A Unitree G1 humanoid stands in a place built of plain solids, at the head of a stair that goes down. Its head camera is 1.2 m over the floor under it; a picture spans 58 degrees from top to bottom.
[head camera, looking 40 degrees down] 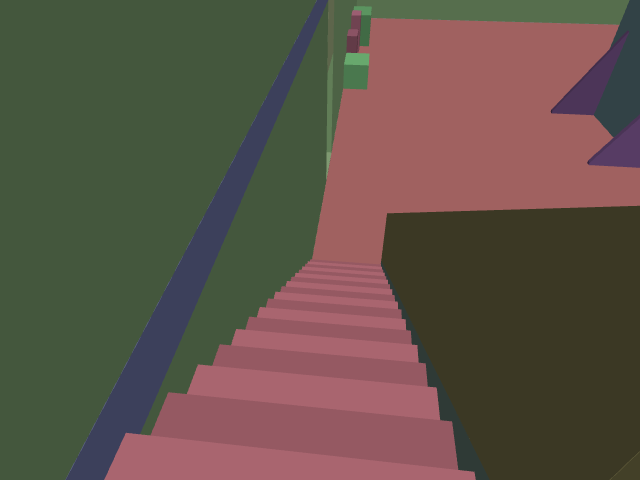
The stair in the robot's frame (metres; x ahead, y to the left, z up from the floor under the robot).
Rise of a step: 0.19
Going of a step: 0.26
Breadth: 1.12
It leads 6 degrees to the right of straight ahead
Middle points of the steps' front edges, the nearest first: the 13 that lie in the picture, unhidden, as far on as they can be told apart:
0.62 0.08 -0.19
0.88 0.05 -0.38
1.14 0.02 -0.57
1.39 0.00 -0.76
1.65 -0.03 -0.96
1.91 -0.06 -1.15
2.17 -0.09 -1.34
2.43 -0.12 -1.53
2.68 -0.15 -1.72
2.94 -0.17 -1.91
3.20 -0.20 -2.10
3.46 -0.23 -2.30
3.72 -0.26 -2.49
